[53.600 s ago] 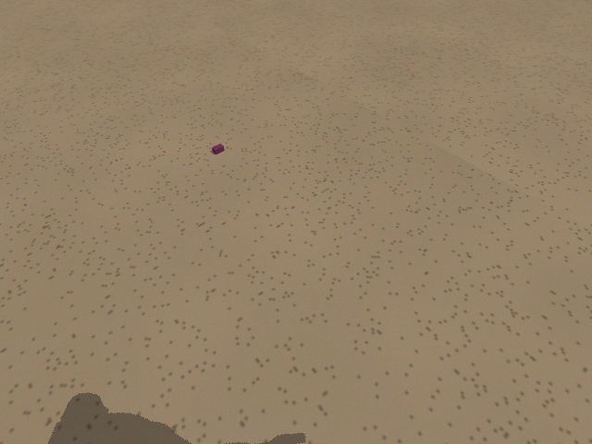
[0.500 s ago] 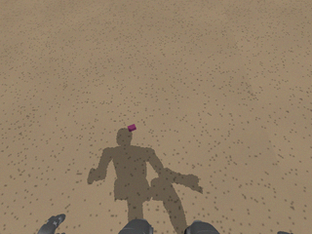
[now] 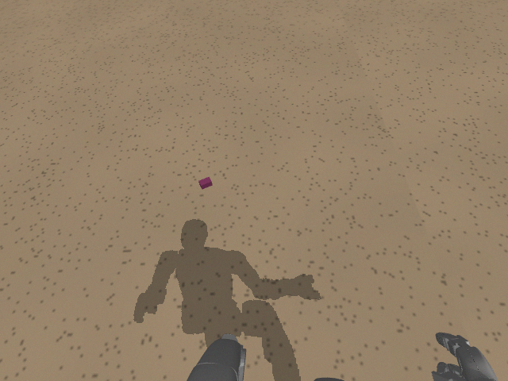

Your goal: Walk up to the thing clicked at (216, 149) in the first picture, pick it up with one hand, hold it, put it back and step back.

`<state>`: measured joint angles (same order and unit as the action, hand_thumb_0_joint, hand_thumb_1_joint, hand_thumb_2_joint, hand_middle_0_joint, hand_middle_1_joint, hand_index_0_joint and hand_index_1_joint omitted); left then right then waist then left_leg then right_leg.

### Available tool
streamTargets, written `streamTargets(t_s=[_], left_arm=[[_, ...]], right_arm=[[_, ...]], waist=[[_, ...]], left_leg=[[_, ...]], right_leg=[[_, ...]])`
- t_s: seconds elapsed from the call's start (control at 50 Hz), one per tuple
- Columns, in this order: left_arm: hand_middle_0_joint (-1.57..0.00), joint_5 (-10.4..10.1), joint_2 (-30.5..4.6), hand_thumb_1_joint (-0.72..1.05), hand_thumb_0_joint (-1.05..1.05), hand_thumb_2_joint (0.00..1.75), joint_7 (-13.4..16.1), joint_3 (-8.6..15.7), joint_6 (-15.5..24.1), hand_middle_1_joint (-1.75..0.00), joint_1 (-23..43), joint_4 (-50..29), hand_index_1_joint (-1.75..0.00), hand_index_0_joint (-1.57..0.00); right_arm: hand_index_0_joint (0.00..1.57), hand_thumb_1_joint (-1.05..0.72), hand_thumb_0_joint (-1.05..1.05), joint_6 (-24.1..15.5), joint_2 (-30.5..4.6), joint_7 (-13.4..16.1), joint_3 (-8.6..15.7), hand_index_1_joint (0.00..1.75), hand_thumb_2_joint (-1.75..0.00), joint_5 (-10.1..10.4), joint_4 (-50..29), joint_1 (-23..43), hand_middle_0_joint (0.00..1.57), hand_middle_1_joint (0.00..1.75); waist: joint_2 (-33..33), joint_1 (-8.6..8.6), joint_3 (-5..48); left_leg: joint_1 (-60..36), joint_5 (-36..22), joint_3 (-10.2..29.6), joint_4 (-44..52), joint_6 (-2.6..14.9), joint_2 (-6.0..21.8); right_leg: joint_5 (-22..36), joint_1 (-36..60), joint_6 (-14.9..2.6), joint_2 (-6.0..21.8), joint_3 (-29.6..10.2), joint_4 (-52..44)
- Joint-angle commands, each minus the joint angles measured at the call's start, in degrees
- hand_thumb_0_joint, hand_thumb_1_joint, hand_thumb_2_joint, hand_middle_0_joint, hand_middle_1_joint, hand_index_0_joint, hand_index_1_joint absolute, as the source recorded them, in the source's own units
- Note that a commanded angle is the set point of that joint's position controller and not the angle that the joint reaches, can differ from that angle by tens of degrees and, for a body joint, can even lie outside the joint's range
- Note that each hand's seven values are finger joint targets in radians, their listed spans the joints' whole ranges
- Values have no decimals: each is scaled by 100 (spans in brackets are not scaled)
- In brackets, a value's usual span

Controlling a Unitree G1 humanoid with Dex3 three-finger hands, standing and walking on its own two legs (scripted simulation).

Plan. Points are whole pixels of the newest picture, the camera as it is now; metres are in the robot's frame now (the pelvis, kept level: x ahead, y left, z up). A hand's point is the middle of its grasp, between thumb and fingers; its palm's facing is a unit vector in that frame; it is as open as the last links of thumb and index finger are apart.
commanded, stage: step back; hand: left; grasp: from above
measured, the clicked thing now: (205, 183) +1.00 +0.34 -0.74
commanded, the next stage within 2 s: stand in 1.12 s
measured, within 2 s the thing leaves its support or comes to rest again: neither
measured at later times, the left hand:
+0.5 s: hand out of the picture -0.04 +0.28 -0.14, palm faces +0.08 -0.92 -0.39, open 7.4 cm
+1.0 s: hand out of the picture +0.03 +0.30 -0.14, palm faces +0.09 -0.93 -0.35, open 7.4 cm
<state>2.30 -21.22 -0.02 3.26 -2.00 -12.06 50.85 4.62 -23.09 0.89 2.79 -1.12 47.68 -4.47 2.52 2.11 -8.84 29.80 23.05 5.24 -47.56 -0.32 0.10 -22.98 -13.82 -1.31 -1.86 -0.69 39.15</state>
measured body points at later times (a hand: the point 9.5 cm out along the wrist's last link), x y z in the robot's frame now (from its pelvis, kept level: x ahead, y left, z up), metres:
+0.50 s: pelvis -0.07 +0.00 +0.01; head -0.07 +0.00 +0.46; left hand -0.05 +0.33 -0.11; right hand +0.01 -0.31 -0.12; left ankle -0.08 +0.13 -0.72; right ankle -0.04 -0.11 -0.72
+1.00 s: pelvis -0.03 +0.03 +0.02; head -0.01 +0.04 +0.47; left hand +0.02 +0.35 -0.11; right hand +0.10 -0.25 -0.10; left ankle -0.03 +0.15 -0.72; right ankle -0.04 -0.11 -0.72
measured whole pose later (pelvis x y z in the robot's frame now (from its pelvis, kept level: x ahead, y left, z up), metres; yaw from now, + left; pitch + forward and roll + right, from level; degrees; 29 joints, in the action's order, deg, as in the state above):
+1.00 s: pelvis -0.03 +0.03 +0.02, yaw +4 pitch -2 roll +0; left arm 0.2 -21.9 0.1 1.4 1.5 -7.7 60.7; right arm -0.6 -18.3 -0.4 1.4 -1.3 60.5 -5.1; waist -1.0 1.3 -3.6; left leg 12.8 15.7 -1.1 -30.2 -0.1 1.3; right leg -17.1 -9.5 1.4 1.3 0.1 28.3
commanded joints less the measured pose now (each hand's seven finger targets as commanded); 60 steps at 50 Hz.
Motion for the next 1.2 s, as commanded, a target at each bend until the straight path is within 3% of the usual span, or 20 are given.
streamTargets(t_s=[0.0,0.12,0.18,0.22,0.24,0.26,0.28,0.32,0.44,0.46,0.5,0.52,0.64,0.7,0.72,0.74,0.76,0.86,0.96,1.18], left_arm=[[-20,18,-1668,90,0,90,219,455,237,-30,876,-703,-30,-20],[-20,107,-1594,90,0,90,149,544,303,-30,-24,-476,-30,-20],[-20,59,-1761,90,0,90,87,535,258,-30,191,-421,-30,-20],[-20,32,-1509,90,0,90,52,381,200,-30,148,-391,-30,-20],[-20,20,-1177,90,0,90,38,283,196,-30,70,-389,-30,-20],[-20,-134,-977,90,0,90,25,234,219,-30,426,-411,-30,-20],[-20,-68,-1482,90,0,90,40,404,239,-30,756,-340,-30,-20],[-20,-173,-1228,90,0,90,-57,328,280,-30,335,-148,-30,-20],[-20,-68,-1079,90,0,90,-43,335,426,-30,-100,291,-30,-20],[-20,-27,-1171,90,0,90,9,362,475,-30,-210,332,-30,-20],[-20,16,-1940,90,0,90,51,505,528,-30,-271,336,-30,-20],[-20,4,-1943,90,0,90,53,512,552,-30,45,182,-30,-20],[-20,-41,-1534,90,0,90,33,381,603,-30,342,192,-30,-20],[-20,-105,-1339,90,0,90,13,216,494,-30,509,156,-30,-20],[-20,-123,-1139,90,0,90,8,132,474,-30,481,118,-30,-20],[-20,-206,-895,90,0,90,-1,58,439,-30,451,127,-30,-20],[-20,-268,-1027,90,0,90,20,97,404,-30,354,255,-30,-20],[-20,-204,-1258,90,0,90,60,120,530,-30,332,606,-30,-20],[-20,-231,-1239,90,0,90,117,86,506,-30,596,659,-30,-20],[-20,-209,-1063,90,0,90,94,-75,412,-30,949,922,-30,-20]], right_arm=[[20,-90,0,-138,-1074,82,321,30,-90,98,-231,-323,20,30],[20,-90,0,-318,-1014,-40,285,30,-90,-64,-161,-179,20,30],[20,-90,0,-423,-982,-110,310,30,-90,-73,99,-455,20,30],[20,-90,0,-496,-963,-118,386,30,-90,-80,479,-1008,20,30],[20,-90,0,-550,-1166,-92,481,30,-90,-161,578,-1268,20,30],[20,-90,0,-585,-1662,-78,483,30,-90,-178,454,-957,20,30],[20,-90,0,-610,-1828,-105,515,30,-90,-120,345,-678,20,30],[20,-90,0,-724,-1226,-68,286,30,-90,-151,288,-227,20,30],[20,-90,0,-540,-1104,-148,305,30,-90,-103,345,-284,20,30],[20,-90,0,-520,-898,-136,241,30,-90,-67,346,-424,20,30],[20,-90,0,-497,-819,-92,220,30,-90,-52,301,-310,20,30],[20,-90,0,-513,-1018,-78,289,30,-90,-67,373,-463,20,30],[20,-90,0,-622,-790,-142,258,30,-90,-62,601,-751,20,30],[20,-90,0,-668,-714,-106,309,30,-90,-88,752,-816,20,30],[20,-90,0,-686,-843,-65,348,30,-90,-132,766,-829,20,30],[20,-90,0,-724,-1064,-35,356,30,-90,-133,710,-633,20,30],[20,-90,0,-719,-1276,-55,343,30,-90,-59,644,-263,20,30],[20,-90,0,-679,-918,-59,182,30,-90,-5,791,107,20,30],[20,-90,0,-668,-898,-34,184,30,-90,40,1000,61,20,30],[20,-90,0,-668,-819,-53,84,30,-90,91,1160,475,20,30]], waist=[[-522,-385,468],[-1187,273,658],[-1469,93,567],[-865,-176,649],[-78,-289,810],[1030,-368,591],[621,-430,-15],[133,-62,132],[547,-2,520],[159,46,648],[-1025,155,392],[-719,25,148],[-1060,-122,665],[-836,-318,794],[-583,-363,929],[117,-267,986],[341,-84,996],[180,-63,998],[0,-144,1476],[-218,-188,1219]], left_leg=[[-141,369,726,-2457,-54,-664],[91,604,-27,-182,-139,-179],[-1209,908,-446,1398,24,-45],[-2492,-126,-571,2677,204,-234],[-3167,578,647,2946,410,395],[-2151,2804,2798,3689,1032,1709],[-874,3154,3021,3921,1493,2040],[-1187,1514,1670,3449,1062,1304],[-687,1217,470,2524,617,817],[-428,839,273,1934,459,645],[146,1048,-149,-56,133,-142],[46,867,201,-379,108,76],[-1031,249,-398,814,68,158],[-2158,-996,-584,2129,98,-15],[-2579,-1260,-143,2365,187,289],[-2349,-909,1013,2816,445,1104],[-1664,-152,1275,2974,867,1525],[-1466,-1933,59,2246,270,697],[-2346,-3588,-144,2076,312,752],[-2594,-3152,-49,2693,200,777]], right_leg=[[2083,-965,-1109,1776,-1426,-1586],[-1111,603,-917,1544,-1527,-1784],[-1540,-259,-916,1703,-1500,-1974],[-1304,-858,-561,1247,-869,-1319],[-1193,-1714,-324,953,-558,-451],[-1018,-2109,55,214,256,485],[-927,-1533,56,453,-282,1140],[-213,-1204,32,442,-381,1009],[411,756,-21,8,364,-1441],[428,1295,-83,170,-58,-1755],[-2330,406,-1005,2153,-3062,-2859],[-2221,67,-1299,2420,-3278,-2829],[740,-48,-828,1623,-1269,-2067],[1586,-547,-497,1227,-646,-1278],[1744,-846,-333,1075,-513,-949],[1074,-949,-57,638,-273,-637],[-11,-314,9,347,92,-473],[1993,707,-120,754,-411,-1353],[2986,749,-104,799,-266,-1193],[2762,864,73,893,-326,-1873]])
